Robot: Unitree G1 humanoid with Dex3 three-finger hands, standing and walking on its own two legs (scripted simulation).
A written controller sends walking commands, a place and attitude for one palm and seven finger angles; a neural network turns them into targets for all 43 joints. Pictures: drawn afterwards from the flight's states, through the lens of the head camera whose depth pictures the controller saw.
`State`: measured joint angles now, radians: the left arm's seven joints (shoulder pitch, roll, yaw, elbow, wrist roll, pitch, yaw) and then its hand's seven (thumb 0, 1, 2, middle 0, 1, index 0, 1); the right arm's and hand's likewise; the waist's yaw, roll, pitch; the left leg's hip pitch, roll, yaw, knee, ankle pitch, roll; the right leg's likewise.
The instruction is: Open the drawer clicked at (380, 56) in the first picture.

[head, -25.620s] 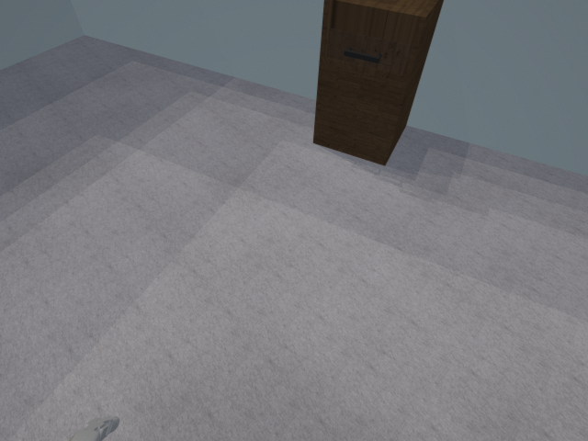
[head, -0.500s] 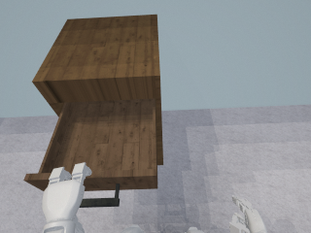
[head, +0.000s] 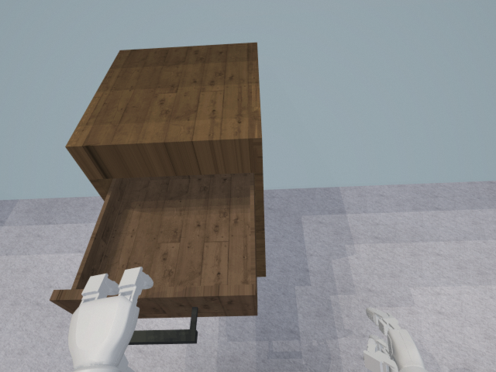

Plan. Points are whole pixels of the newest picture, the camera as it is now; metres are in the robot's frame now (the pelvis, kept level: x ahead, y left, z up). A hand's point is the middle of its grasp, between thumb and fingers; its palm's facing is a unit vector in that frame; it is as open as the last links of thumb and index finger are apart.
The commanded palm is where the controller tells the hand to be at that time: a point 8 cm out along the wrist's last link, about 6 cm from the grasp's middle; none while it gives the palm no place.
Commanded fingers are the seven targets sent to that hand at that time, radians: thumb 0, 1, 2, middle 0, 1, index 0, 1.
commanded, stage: lift the hand off the handle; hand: left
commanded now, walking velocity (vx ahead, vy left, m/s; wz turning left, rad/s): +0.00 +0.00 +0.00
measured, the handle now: (157, 325) +0.23 +0.21 -0.14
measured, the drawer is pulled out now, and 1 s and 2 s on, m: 0.30 0.30 0.30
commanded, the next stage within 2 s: draw the hand back to the body in 0.24 s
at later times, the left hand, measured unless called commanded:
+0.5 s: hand (114, 319) +0.19 +0.22 +0.02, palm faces +0.04 -0.10 -0.99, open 13.8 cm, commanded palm +0.17 +0.22 +0.08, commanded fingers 0.00 -0.50 0.30 -0.30 -1.20 -0.30 -1.20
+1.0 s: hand (71, 314) +0.18 +0.24 +0.09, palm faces +0.15 -0.41 -0.90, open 13.8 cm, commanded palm +0.15 +0.25 +0.15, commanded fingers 0.00 -0.36 0.36 -0.29 -1.11 -0.29 -1.11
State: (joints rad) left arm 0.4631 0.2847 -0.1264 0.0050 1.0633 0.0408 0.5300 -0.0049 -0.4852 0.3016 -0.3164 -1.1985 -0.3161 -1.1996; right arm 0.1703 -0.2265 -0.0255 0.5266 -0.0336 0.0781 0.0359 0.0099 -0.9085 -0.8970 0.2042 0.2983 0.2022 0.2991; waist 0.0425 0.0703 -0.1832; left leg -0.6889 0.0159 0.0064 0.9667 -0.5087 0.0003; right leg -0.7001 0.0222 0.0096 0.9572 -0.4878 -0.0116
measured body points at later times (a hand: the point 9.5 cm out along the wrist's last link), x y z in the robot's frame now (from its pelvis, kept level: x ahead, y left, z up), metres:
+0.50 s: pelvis +0.00 -0.01 +0.01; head +0.03 -0.04 +0.46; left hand +0.19 +0.22 +0.08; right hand +0.19 -0.24 -0.09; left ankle -0.02 +0.12 -0.68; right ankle -0.01 -0.12 -0.68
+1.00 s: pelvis +0.00 +0.00 +0.03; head +0.02 -0.04 +0.48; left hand +0.17 +0.26 +0.14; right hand +0.22 -0.21 -0.06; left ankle -0.02 +0.12 -0.68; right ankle -0.01 -0.12 -0.68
